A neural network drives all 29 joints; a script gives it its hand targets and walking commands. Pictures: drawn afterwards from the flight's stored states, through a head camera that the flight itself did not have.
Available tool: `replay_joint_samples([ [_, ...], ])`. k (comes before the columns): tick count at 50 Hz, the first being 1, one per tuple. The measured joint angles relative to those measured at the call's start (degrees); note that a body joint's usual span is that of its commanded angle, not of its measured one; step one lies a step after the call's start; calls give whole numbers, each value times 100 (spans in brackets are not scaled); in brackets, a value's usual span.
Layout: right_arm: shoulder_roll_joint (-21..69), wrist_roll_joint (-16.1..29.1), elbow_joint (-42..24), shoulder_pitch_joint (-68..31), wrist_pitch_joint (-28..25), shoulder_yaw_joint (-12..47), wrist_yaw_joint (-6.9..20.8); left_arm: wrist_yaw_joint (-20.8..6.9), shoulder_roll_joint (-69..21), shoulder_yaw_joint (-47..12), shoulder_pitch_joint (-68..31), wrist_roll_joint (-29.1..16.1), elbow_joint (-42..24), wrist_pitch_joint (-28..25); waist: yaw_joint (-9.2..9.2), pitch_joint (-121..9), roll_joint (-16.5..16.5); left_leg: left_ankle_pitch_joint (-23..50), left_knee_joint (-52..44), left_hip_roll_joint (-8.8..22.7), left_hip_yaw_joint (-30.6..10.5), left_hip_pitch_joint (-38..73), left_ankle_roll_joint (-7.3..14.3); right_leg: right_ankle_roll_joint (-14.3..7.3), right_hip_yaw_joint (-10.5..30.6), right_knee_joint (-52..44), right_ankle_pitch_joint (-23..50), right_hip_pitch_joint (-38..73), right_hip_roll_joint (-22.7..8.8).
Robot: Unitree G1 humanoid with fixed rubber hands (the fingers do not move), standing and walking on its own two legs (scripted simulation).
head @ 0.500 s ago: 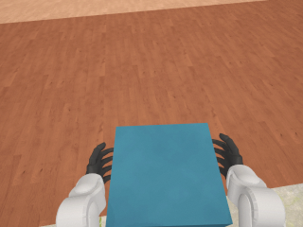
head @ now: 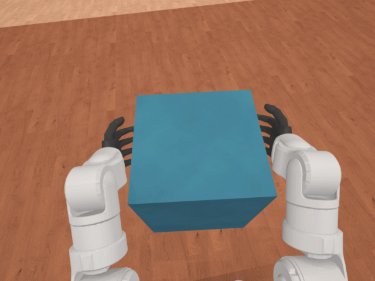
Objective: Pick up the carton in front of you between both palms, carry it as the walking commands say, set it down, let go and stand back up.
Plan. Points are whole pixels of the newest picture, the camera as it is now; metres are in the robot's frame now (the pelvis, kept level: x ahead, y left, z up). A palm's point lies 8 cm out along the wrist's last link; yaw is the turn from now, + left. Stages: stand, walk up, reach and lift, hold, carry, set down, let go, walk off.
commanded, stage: carry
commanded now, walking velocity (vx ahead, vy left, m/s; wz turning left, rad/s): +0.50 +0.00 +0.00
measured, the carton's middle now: (196, 169) +0.34 -0.01 +0.09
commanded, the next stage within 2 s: none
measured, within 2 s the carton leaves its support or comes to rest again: neither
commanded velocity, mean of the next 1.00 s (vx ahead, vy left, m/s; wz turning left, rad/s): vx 0.50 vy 0.00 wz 0.24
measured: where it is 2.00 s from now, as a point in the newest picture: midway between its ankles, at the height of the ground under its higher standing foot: (166, 121)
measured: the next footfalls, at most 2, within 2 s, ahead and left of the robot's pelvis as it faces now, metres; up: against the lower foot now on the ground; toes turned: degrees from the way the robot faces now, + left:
right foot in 0.02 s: +0.19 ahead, -0.09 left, +0.01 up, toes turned -10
left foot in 0.44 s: +0.50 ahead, +0.07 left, +0.04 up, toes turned +5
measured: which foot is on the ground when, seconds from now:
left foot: down 0.00-0.04, up 0.06-0.42, down 0.44-0.86, up 0.88-1.00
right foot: up 0.00-0.00, down 0.02-0.46, up 0.48-0.82, down 0.84-1.00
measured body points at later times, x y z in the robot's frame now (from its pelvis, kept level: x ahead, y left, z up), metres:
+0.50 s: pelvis +0.35 +0.00 +0.01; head +0.42 -0.01 +0.45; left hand +0.73 +0.13 +0.14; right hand +0.71 -0.18 +0.14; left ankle +0.46 +0.06 -0.69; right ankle +0.17 -0.09 -0.65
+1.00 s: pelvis +0.67 -0.06 +0.06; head +0.71 -0.06 +0.51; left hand +0.99 +0.15 +0.19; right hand +1.06 -0.14 +0.19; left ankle +0.57 +0.05 -0.55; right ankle +0.72 -0.13 -0.66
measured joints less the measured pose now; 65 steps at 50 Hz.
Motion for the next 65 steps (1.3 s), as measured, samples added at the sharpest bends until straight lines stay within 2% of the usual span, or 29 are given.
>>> replay_joint_samples([
  [2, -134, 33, 291, -279, -7, -117, -12, 14, -14, 75, -361, 25, 424, -82, 167, 106, 130, -343, 1226, 244, -94, -263, 14, -63, -153, 79, -693, 246, 158],
  [3, -202, 66, 443, -396, -38, -182, -12, 27, -31, 98, -516, 49, 632, -151, 276, 199, 182, -283, 2274, 265, -360, -682, 54, -104, -177, 338, -957, 210, 208],
  [5, -231, 79, 674, -546, -73, -309, -15, 62, -54, 155, -685, 58, 920, -229, 397, 412, 137, -156, 4248, 59, -850, -1637, 179, -188, -178, 408, -962, 322, 228],
  [6, -195, 62, 740, -601, -86, -391, -11, 45, -72, 197, -704, 13, 974, -257, 437, 525, 123, -42, 4906, -13, -970, -2080, 253, -201, -168, 347, -1062, 429, 255],
  [9, 10, -47, 704, -711, -192, -594, -10, 53, -136, 335, -690, -23, 908, -407, 493, 819, 81, 330, 5555, -28, -1044, -3204, 367, -169, -126, -34, -1239, 820, 319],
  [12, 160, -121, 470, -701, -408, -672, 29, 54, -221, 453, -683, -61, 702, -626, 515, 979, 31, 482, 5371, 50, -1020, -4058, 366, -159, -74, -304, -1404, 1182, 342],
  [15, 230, -132, 170, -572, -585, -660, 105, 51, -290, 458, -626, -90, 469, -793, 527, 1002, 10, 552, 4800, 128, -940, -4609, 338, -127, -8, -495, -1670, 1580, 353],
  [19, 276, -105, -232, -371, -647, -583, 122, 51, -315, 381, -514, -133, 124, -818, 502, 908, -10, 1059, 3073, 96, -699, -4603, 371, 23, 102, -788, -2058, 2247, 346],
  [21, 274, -95, -347, -339, -636, -524, 122, 51, -281, 344, -481, -148, -24, -771, 412, 843, -54, 1248, 2076, -63, -456, -4238, 447, 165, 146, -702, -2333, 2554, 280],
  [22, 270, -98, -325, -366, -630, -474, 122, 50, -246, 346, -452, -151, -89, -733, 322, 824, -53, 1402, 1598, -155, -306, -3916, 498, 213, 166, -350, -2484, 2610, 237],
  [23, 289, -109, -272, -392, -656, -427, 111, 38, -168, 340, -448, -158, -123, -696, 184, 847, -165, 1316, 1629, -249, -206, -3750, 555, 237, 202, 268, -2577, 2533, 97],
  [24, 291, -122, -201, -422, -667, -376, 87, 25, -101, 345, -442, -176, -111, -669, 55, 860, -228, 1074, 1822, -306, -165, -3680, 613, 251, 422, 1179, -2509, 2261, 82],
  [26, 266, -106, -74, -446, -595, -322, 26, 8, -53, 359, -419, -178, -43, -588, -159, 881, -181, 709, 1853, -366, -199, -3424, 686, 200, 859, 3120, -2356, 1522, 306],
  [27, 248, -67, -39, -434, -544, -314, -1, 3, -83, 389, -409, -150, -30, -535, -243, 888, -132, 648, 1713, -381, -233, -3244, 674, 161, 940, 3804, -2252, 1162, 389],
  [28, 230, -20, -20, -419, -505, -313, -24, -4, -136, 430, -404, -106, -35, -488, -313, 894, -81, 649, 1526, -383, -267, -3052, 627, 130, 959, 4215, -2137, 827, 434],
  [30, 196, 72, -13, -411, -474, -333, -54, -26, -253, 503, -424, 3, -76, -442, -400, 905, -9, 622, 1129, -369, -318, -2655, 631, 90, 933, 4393, -1905, 243, 438],
  [35, 84, 245, -5, -560, -491, -413, -71, -74, -361, 491, -531, 212, -177, -470, -497, 740, 33, 406, 458, -301, -489, -1797, 549, 158, 803, 3337, -1717, -737, 246],
  [38, 18, 278, 248, -698, -450, -424, -72, -88, -322, 459, -553, 301, -59, -421, -496, 472, 9, 183, 208, -281, -656, -1333, 434, 246, 715, 1968, -1311, -813, 132],
  [41, -46, 230, 641, -823, -363, -426, -66, -95, -262, 461, -602, 350, 259, -331, -371, 198, 51, -223, 282, -181, -858, -939, 272, 249, 456, 646, -960, -441, 193],
  [42, -87, 204, 762, -843, -326, -440, -55, -96, -250, 448, -661, 369, 435, -310, -287, 132, 57, -423, 549, -139, -937, -882, 243, 223, 321, 257, -857, -172, 237],
  [43, -159, 184, 882, -859, -303, -452, -33, -94, -258, 423, -723, 395, 642, -332, -160, 111, 115, -595, 1109, -54, -1014, -973, 254, 184, 197, 277, -762, -28, 269],
  [45, -235, 176, 1091, -789, -289, -494, 60, -63, -269, 342, -737, 423, 990, -380, 91, 119, 110, -522, 2915, -146, -1288, -1594, 312, 120, 62, 589, -1161, 137, 246],
  [47, -160, 92, 1193, -712, -230, -540, 78, -20, -261, 316, -609, 370, 1106, -348, 262, 185, 68, -148, 4436, -257, -1321, -2299, 391, 94, -19, 440, -1415, 485, 194],
  [49, -21, -33, 1148, -664, -204, -580, 84, 6, -233, 333, -485, 266, 1072, -354, 384, 278, 65, 256, 5162, -234, -1208, -2926, 425, 138, -101, 124, -1461, 857, 142],
  [51, 90, -139, 992, -624, -236, -587, 93, 12, -208, 371, -446, 165, 998, -424, 472, 374, 73, 536, 5393, -169, -1119, -3471, 417, 129, -198, -158, -1531, 1198, 95],
  [56, 179, -233, 443, -549, -330, -522, 101, 15, -163, 399, -532, -37, 750, -614, 546, 468, 101, 800, 5014, -24, -982, -4460, 369, 194, -461, -615, -1851, 1947, -9],
  [60, 121, -213, 184, -566, -261, -468, 84, 20, -130, 367, -637, -96, 617, -589, 508, 402, 106, 1041, 3912, 61, -733, -4691, 442, 347, -666, -936, -2186, 2606, -55],
  [63, 60, -187, 241, -639, -163, -439, 62, 22, -95, 364, -704, -82, 640, -478, 398, 322, 57, 1120, 2736, -42, -344, -4385, 617, 517, -817, -1066, -2496, 3136, -146],
  [65, 30, -169, 445, -728, -134, -393, 53, 23, -73, 404, -684, -52, 661, -390, 188, 329, 21, 1018, 2040, -320, -51, -3857, 771, 618, -900, -470, -2729, 3292, -352],
])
